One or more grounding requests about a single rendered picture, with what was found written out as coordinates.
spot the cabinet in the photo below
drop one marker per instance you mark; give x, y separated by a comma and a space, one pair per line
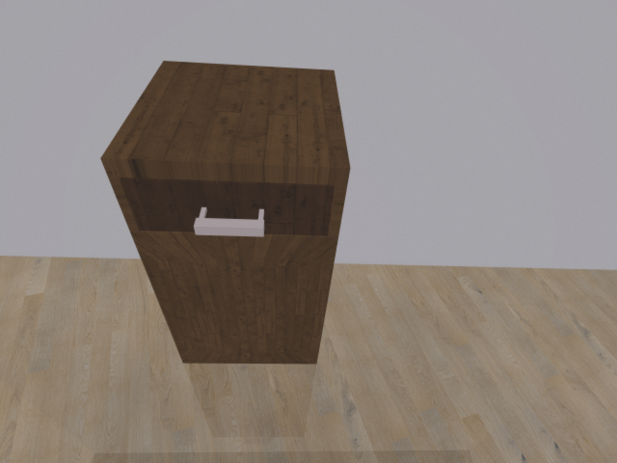
237, 299

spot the handle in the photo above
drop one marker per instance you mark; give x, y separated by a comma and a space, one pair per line
229, 227

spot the drawer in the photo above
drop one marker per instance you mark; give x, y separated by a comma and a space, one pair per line
172, 205

